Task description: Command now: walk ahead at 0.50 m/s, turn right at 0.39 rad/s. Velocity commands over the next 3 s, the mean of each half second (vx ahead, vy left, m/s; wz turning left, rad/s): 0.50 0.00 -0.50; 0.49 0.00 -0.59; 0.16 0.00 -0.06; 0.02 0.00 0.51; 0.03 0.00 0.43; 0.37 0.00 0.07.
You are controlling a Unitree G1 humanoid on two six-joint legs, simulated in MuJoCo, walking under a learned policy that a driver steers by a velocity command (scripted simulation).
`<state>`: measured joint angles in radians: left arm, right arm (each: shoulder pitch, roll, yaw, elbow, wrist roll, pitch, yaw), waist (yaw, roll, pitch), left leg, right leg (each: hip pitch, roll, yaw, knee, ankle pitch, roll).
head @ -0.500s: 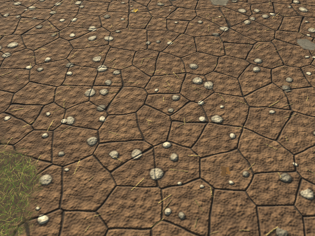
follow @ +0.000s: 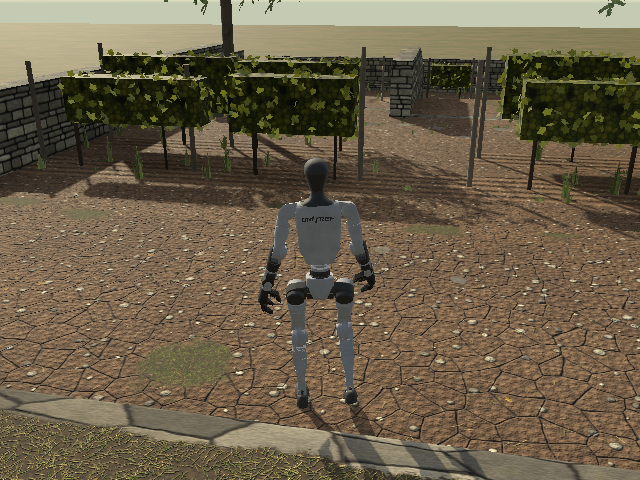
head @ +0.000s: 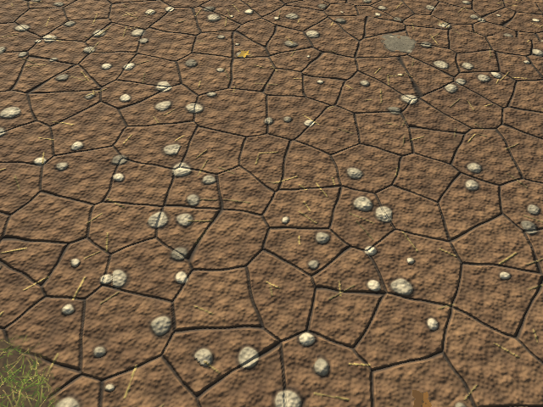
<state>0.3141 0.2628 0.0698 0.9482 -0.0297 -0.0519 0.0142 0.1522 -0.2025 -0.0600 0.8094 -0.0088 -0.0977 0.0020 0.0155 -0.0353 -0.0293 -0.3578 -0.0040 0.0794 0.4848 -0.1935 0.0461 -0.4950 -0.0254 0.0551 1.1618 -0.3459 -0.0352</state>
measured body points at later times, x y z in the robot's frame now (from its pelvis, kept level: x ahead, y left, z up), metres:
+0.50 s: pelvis +0.26 -0.07 -0.01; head +0.30 -0.09 +0.44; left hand +0.48 +0.13 -0.12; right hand +0.24 -0.36 -0.14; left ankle +0.14 +0.11 -0.63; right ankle +0.30 -0.16 -0.74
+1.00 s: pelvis +0.54 -0.13 +0.00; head +0.57 -0.13 +0.44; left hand +0.76 +0.07 -0.13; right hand +0.54 -0.44 -0.09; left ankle +0.65 -0.07 -0.74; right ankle +0.38 -0.18 -0.64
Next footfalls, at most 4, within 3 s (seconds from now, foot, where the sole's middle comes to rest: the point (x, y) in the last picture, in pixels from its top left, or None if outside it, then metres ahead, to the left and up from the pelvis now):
0.40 right None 0.34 -0.17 -0.77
0.88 left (312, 336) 0.68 -0.09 -0.77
1.30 right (424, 351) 0.65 -0.38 -0.77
1.66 left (325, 316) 0.74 -0.13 -0.77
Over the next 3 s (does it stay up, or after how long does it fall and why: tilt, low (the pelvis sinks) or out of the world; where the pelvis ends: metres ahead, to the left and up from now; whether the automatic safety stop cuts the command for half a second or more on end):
stays up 0.84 -0.24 -0.02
